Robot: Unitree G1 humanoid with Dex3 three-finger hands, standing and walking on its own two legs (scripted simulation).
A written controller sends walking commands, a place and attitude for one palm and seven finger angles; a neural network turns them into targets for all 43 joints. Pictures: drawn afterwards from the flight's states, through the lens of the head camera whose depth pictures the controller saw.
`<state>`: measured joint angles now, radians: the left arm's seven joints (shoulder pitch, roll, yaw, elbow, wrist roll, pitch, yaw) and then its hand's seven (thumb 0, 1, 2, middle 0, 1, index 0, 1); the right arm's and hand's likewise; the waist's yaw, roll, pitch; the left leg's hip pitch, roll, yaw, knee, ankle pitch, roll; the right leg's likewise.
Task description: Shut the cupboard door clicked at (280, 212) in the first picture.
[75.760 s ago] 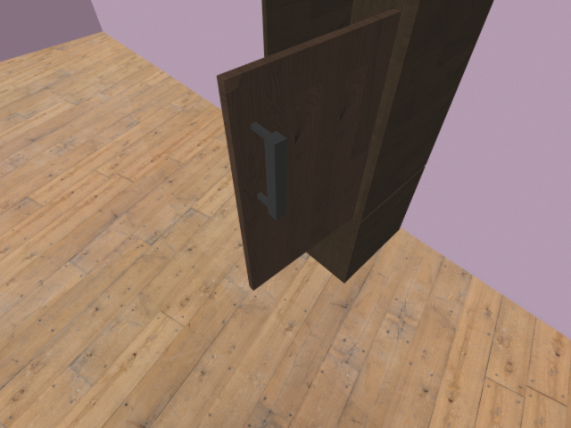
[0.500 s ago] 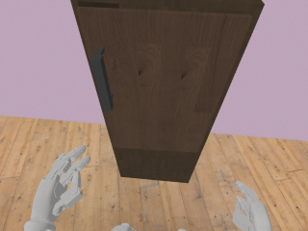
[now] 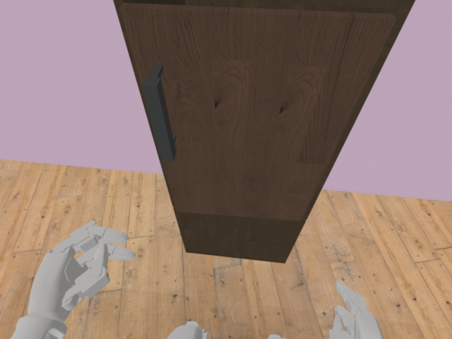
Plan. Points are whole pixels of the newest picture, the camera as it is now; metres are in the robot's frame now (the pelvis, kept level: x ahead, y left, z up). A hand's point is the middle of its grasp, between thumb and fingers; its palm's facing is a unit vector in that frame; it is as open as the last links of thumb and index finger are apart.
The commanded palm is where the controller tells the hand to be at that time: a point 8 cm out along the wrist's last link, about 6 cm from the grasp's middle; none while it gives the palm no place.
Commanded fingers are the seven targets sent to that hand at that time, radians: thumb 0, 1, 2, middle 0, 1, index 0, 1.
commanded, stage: raise the hand and make a fist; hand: left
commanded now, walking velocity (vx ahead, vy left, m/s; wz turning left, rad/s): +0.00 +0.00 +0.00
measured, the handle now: (164, 116) +0.48 +0.15 +0.13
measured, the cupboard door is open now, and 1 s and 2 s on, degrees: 2 2 2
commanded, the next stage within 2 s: bring the fist close to the handle in 1.10 s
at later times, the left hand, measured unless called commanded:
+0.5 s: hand (86, 252) +0.22 +0.21 +0.11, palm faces +0.00 -1.00 -0.05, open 3.1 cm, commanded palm +0.20 +0.26 +0.12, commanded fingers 0.00 0.90 0.90 -1.30 -1.50 -1.30 -1.50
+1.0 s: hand (95, 236) +0.23 +0.20 +0.13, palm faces +0.00 -1.00 -0.04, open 3.1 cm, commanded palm +0.21 +0.25 +0.14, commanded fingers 0.00 0.90 0.90 -1.30 -1.50 -1.30 -1.50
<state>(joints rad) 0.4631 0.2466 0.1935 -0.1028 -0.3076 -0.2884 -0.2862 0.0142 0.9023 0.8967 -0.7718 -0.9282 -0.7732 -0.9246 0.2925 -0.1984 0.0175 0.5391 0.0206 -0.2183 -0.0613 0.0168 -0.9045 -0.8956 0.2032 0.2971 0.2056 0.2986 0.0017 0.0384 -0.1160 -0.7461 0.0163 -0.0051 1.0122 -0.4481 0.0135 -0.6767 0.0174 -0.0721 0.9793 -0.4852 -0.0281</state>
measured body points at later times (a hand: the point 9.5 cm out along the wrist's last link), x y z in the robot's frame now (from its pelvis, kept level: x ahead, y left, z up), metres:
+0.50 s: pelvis +0.01 +0.02 +0.02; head +0.02 +0.02 +0.47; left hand +0.21 +0.26 +0.11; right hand +0.21 -0.19 -0.03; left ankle +0.03 +0.11 -0.68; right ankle +0.00 -0.10 -0.68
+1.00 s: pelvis +0.01 +0.00 +0.03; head +0.02 +0.00 +0.48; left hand +0.23 +0.25 +0.13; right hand +0.19 -0.23 -0.03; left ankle +0.03 +0.11 -0.68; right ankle +0.00 -0.10 -0.68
